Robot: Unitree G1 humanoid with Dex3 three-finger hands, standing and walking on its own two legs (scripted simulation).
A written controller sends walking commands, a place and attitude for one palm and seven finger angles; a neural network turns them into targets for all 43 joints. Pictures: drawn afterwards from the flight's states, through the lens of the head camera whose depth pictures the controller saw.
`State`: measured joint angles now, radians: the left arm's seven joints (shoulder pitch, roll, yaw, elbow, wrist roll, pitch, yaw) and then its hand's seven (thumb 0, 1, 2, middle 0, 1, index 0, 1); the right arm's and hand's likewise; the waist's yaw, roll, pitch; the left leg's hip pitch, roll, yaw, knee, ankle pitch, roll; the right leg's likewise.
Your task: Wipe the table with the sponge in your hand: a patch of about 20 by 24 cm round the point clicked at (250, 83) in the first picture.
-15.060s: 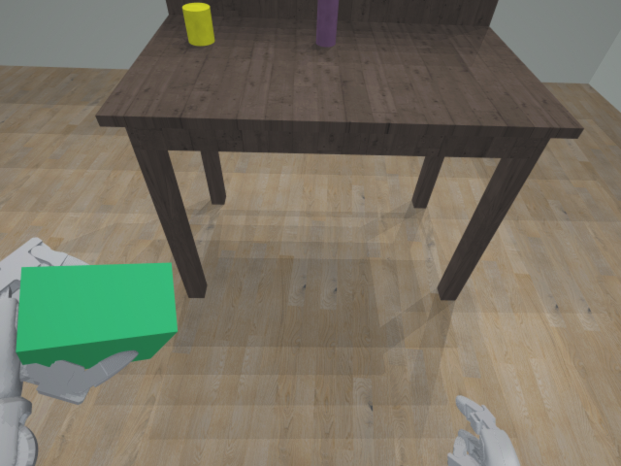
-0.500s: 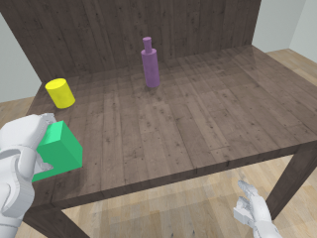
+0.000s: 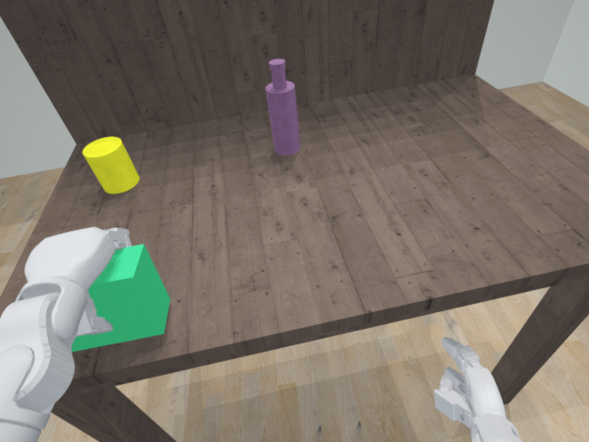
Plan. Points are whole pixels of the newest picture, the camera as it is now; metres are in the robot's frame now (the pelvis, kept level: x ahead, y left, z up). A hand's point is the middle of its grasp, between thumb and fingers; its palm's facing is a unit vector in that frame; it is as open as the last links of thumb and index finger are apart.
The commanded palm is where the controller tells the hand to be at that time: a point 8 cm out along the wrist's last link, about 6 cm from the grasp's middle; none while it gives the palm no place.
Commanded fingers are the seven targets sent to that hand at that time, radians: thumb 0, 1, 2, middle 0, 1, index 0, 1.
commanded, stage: move the sponge above the wiping area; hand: left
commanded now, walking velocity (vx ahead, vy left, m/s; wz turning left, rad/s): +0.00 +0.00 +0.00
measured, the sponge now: (108, 307) +0.24 +0.31 +0.08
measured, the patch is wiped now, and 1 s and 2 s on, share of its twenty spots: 0.00 0.00 0.00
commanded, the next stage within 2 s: lower the sponge onto the table in 0.76 s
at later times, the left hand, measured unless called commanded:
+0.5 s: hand (103, 303) +0.22 +0.29 +0.12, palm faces -0.04 -0.06 -1.00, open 10.0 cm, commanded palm +0.20 +0.31 +0.23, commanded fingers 0.00 0.10 1.30 -1.20 -1.60 -1.20 -1.60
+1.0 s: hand (102, 283) +0.23 +0.28 +0.14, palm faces +0.05 +0.00 -1.00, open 10.0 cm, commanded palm +0.22 +0.31 +0.23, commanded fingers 0.00 0.10 1.30 -1.20 -1.60 -1.20 -1.60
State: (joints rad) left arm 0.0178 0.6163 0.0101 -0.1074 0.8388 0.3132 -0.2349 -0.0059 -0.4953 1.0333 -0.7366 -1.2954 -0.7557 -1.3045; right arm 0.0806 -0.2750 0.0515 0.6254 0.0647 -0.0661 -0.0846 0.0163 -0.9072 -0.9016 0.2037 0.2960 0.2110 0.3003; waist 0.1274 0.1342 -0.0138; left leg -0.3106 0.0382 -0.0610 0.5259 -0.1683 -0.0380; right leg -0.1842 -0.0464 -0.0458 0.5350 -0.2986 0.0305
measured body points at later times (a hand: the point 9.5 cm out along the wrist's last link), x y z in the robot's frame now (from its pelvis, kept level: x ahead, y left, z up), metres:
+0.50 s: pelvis -0.01 +0.00 +0.00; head -0.03 -0.03 +0.45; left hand +0.22 +0.29 +0.17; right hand +0.24 -0.20 -0.06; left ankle +0.07 +0.15 -0.73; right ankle -0.01 -0.14 -0.73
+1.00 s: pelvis -0.01 +0.00 +0.00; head -0.03 -0.03 +0.45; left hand +0.23 +0.28 +0.19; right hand +0.23 -0.20 -0.07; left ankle +0.07 +0.15 -0.73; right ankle -0.01 -0.14 -0.73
